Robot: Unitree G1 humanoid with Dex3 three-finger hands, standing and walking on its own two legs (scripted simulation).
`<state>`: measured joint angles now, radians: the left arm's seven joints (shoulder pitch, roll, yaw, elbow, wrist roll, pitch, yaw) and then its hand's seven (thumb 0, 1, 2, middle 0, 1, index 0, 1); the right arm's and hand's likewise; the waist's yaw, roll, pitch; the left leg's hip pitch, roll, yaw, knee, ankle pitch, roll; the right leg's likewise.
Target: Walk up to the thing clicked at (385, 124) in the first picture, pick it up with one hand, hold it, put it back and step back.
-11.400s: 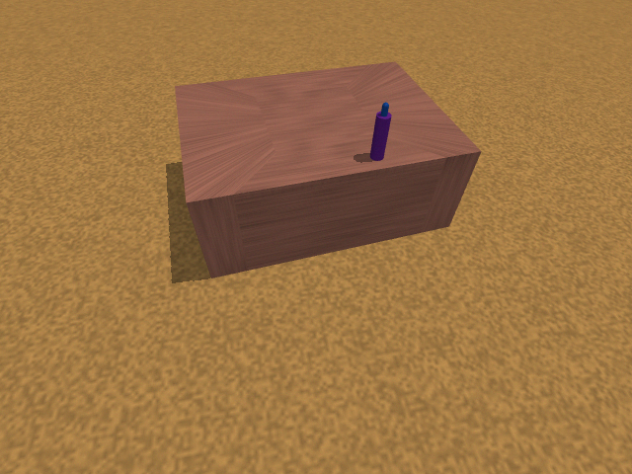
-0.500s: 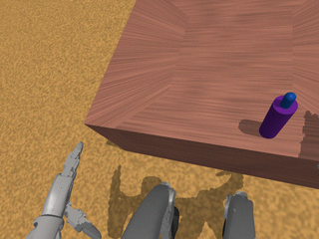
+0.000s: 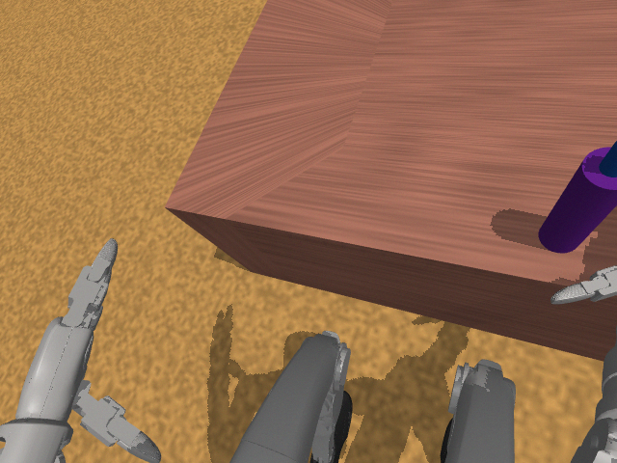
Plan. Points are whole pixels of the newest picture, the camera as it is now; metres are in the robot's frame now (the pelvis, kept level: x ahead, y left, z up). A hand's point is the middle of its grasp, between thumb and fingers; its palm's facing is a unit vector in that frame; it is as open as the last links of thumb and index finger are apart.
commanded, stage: close in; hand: right
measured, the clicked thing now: (588, 199) +0.47 -0.22 -0.01
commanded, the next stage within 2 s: rest palm in 0.14 s
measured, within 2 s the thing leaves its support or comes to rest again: leaves its support in 1.64 s
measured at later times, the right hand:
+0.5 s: hand (559, 228) +0.45 -0.20 -0.05, palm faces +0.14 +0.99 +0.03, open 17.7 cm
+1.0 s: hand (562, 217) +0.47 -0.20 -0.05, palm faces +0.14 +0.99 +0.01, open 13.1 cm
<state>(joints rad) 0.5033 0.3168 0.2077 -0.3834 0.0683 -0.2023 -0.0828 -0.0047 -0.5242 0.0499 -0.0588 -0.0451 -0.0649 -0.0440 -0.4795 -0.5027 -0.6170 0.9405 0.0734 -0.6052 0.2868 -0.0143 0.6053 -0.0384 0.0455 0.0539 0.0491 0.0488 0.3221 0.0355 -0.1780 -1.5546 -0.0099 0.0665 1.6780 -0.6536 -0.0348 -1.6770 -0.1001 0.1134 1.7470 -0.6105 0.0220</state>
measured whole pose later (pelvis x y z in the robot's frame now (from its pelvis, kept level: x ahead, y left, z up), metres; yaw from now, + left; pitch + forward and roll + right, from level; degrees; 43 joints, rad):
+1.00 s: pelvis +0.00 +0.01 +0.00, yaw -1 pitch +30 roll +6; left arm 0.52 0.34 0.24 -0.52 0.06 -0.14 -0.10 -0.01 -0.53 0.06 -0.05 -0.05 -0.06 -0.05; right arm -0.57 -0.47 -0.58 0.98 0.00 -0.62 0.15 -0.01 0.44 -0.22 0.72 0.46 0.72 0.46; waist 0.34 0.04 -0.16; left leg -1.58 -0.01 0.05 1.70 -0.65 -0.03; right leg -1.68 -0.10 0.10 1.74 -0.60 0.03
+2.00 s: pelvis +0.01 +0.01 +0.04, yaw -1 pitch +28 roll +5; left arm 0.51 0.30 0.16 -0.40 0.07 -0.11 -0.07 -0.01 -0.56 0.07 -0.07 -0.05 -0.06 -0.06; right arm -0.60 -0.46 -0.54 1.00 0.00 -0.55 0.12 -0.01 0.01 -1.13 0.92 1.07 0.93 1.06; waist 0.31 0.02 -0.16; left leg -1.42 -0.01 0.05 1.54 -0.62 -0.03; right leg -1.52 -0.10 0.09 1.59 -0.58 0.03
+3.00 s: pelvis +0.03 +0.00 +0.11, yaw -3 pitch +22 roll +4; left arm 0.50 0.24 0.09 -0.20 0.06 -0.05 -0.05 -0.01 -0.54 0.06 -0.06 -0.05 -0.06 -0.05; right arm -0.44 -0.32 -0.41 0.83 0.04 -0.49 0.09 0.00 0.01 -1.12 0.92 1.07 0.92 1.07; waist 0.20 0.02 -0.16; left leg -1.09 0.00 0.03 1.27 -0.56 -0.04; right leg -1.19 -0.09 0.04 1.33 -0.53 0.02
